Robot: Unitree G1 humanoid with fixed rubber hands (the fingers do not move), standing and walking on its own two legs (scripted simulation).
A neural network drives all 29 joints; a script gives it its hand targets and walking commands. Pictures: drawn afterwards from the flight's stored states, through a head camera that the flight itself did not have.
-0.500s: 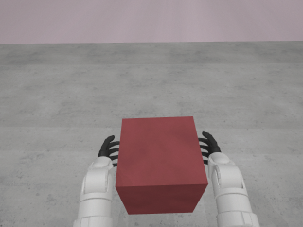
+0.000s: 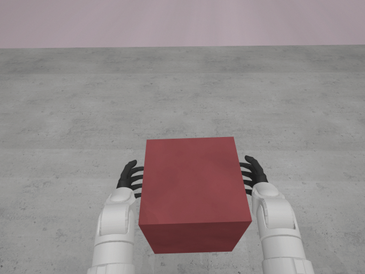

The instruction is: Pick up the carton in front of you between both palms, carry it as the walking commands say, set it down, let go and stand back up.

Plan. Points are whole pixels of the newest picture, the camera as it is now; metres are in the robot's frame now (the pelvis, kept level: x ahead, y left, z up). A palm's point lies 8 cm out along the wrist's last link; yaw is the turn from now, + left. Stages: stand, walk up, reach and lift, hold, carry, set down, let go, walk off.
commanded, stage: carry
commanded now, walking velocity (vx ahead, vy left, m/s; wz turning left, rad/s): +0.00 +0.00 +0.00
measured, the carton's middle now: (191, 198) +0.31 +0.00 -0.04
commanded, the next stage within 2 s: hold in 0.38 s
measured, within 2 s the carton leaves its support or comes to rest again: neither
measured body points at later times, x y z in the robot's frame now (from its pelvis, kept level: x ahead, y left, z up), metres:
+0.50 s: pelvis -0.01 +0.00 +0.01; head -0.01 +0.00 +0.46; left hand +0.29 +0.13 +0.03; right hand +0.28 -0.17 +0.03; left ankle +0.08 +0.15 -0.73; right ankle -0.06 -0.09 -0.73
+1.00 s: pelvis +0.00 +0.06 +0.01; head -0.03 +0.09 +0.46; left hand +0.33 +0.13 +0.04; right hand +0.25 -0.16 +0.05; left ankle +0.09 +0.15 -0.73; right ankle -0.05 -0.09 -0.73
